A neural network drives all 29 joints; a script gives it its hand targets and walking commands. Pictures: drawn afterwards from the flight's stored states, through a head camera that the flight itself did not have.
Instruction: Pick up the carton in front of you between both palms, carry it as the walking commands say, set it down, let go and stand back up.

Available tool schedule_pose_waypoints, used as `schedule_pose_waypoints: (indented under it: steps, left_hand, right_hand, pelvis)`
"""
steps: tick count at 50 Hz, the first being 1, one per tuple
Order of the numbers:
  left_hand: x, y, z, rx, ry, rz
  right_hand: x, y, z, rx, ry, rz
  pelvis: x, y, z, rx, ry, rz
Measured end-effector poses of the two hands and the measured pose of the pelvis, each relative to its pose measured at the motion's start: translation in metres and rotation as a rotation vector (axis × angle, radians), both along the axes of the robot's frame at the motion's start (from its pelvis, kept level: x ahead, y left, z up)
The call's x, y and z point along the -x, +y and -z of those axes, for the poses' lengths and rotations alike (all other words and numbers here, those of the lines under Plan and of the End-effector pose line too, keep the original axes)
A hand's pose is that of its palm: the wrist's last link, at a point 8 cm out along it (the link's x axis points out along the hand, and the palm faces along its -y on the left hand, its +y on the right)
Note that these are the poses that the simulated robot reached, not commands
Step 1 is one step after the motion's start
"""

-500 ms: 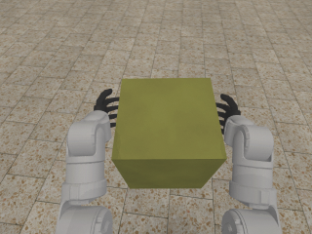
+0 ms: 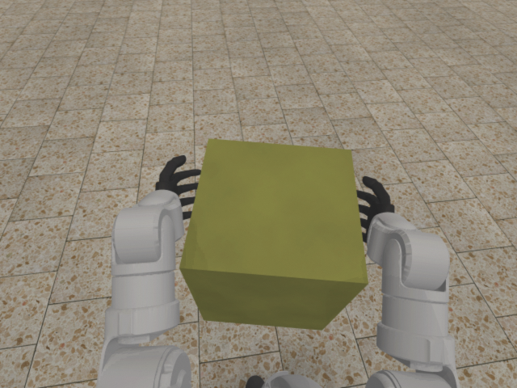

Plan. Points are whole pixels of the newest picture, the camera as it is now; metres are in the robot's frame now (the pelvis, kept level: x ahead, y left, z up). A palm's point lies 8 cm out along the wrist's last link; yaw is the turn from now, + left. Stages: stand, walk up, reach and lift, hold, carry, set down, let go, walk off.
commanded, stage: carry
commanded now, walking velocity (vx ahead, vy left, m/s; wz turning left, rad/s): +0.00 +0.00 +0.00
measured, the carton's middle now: (270, 243) +0.34 -0.06 +0.03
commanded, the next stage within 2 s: none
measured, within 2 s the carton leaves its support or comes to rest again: neither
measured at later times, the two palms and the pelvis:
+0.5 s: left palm (94, 184) +0.51 +0.23 +0.04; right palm (257, 165) +0.51 -0.07 +0.04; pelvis +0.16 +0.06 -0.04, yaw +2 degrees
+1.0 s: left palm (79, 162) +0.51 +0.23 +0.09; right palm (255, 145) +0.51 -0.07 +0.09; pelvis +0.17 +0.08 -0.04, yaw +1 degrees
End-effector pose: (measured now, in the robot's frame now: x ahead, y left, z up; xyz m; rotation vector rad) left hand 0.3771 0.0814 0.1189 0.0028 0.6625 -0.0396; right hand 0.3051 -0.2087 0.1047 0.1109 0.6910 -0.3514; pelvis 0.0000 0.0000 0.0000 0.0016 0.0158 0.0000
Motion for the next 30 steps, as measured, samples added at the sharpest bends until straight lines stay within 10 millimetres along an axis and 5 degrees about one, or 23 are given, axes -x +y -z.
schedule_pose_waypoints:
  steps: [3,5,9,13,23,30]
  left_hand:
    - [-0.049,0.003,0.020,-0.026,-0.087,-0.007]
    - [-0.067,0.019,0.045,-0.057,-0.055,-0.027]
    - [-0.071,0.062,0.089,-0.078,0.091,-0.135]
    - [-0.074,0.098,0.104,-0.058,0.149,-0.249]
    - [-0.122,0.145,0.088,0.002,0.058,-0.255]
    - [-0.146,0.149,0.042,-0.037,-0.026,-0.187]
  right_hand:
    - [-0.062,0.000,0.017,0.034,-0.077,-0.047]
    - [-0.097,0.013,0.036,0.036,-0.043,-0.104]
    - [-0.138,0.053,0.076,0.007,0.096,-0.210]
    - [-0.168,0.090,0.096,-0.030,0.145,-0.280]
    - [-0.207,0.137,0.075,0.027,0.050,-0.265]
    - [-0.217,0.140,0.034,0.057,-0.027,-0.247]
  pelvis:
    - [-0.040,0.004,0.045,0.008,-0.001,-0.003]
    - [-0.052,0.007,0.058,0.035,0.013,0.017]
    - [-0.075,0.009,0.057,0.028,0.028,0.018]
    - [-0.097,0.014,0.047,-0.008,0.054,-0.003]
    - [-0.152,0.052,0.039,-0.025,0.091,-0.025]
    - [-0.175,0.070,0.036,-0.006,0.067,-0.021]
